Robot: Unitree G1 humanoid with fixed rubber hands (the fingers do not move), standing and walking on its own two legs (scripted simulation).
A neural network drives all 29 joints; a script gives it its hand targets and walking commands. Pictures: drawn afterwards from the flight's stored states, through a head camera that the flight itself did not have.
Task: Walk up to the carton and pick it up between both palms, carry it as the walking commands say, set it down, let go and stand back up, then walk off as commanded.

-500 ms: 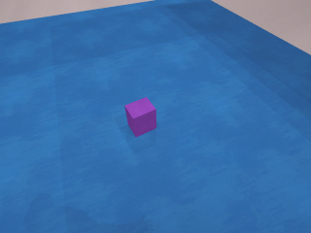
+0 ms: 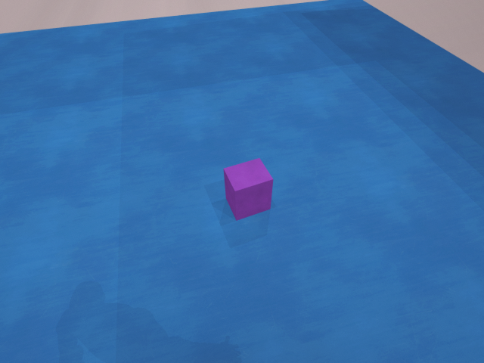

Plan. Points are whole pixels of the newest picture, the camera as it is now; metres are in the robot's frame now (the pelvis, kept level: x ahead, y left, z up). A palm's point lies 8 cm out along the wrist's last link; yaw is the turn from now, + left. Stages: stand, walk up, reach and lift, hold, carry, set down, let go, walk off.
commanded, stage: walk up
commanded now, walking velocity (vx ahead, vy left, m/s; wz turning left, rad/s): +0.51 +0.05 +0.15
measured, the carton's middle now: (247, 189) +1.01 +0.04 -0.65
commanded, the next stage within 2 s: none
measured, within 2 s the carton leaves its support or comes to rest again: neither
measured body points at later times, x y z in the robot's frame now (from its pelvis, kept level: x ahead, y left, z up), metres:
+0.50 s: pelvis +0.20 -0.03 +0.00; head +0.22 -0.04 +0.45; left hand +0.27 +0.21 -0.14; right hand +0.21 -0.28 -0.16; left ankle +0.14 +0.12 -0.65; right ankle +0.20 -0.13 -0.73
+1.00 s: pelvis +0.41 +0.04 -0.01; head +0.46 +0.06 +0.44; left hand +0.45 +0.29 -0.17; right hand +0.49 -0.18 -0.15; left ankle +0.47 +0.16 -0.73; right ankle +0.42 -0.07 -0.68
